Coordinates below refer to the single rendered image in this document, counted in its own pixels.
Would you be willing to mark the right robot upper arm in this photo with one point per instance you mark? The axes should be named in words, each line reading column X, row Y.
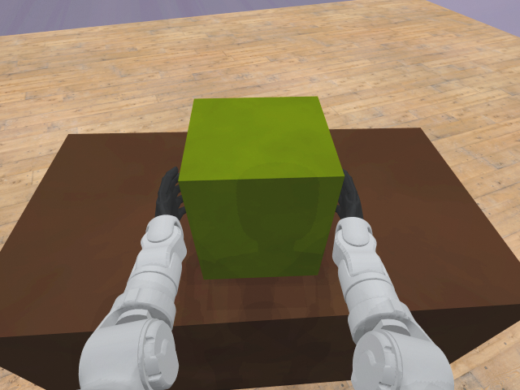
column 386, row 360

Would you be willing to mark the left robot forearm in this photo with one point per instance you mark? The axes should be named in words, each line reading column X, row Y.
column 153, row 284

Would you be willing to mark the left robot hand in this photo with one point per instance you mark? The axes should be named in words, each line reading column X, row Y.
column 167, row 202

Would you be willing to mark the left robot upper arm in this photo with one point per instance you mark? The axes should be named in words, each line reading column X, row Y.
column 139, row 355

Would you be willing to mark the carton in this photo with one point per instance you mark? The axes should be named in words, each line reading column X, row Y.
column 260, row 179

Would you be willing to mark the right robot forearm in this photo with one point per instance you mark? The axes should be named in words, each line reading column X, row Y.
column 367, row 289

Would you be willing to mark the right robot hand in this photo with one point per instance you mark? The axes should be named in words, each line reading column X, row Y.
column 350, row 205

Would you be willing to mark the pedestal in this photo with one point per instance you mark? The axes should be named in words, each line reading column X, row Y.
column 73, row 249

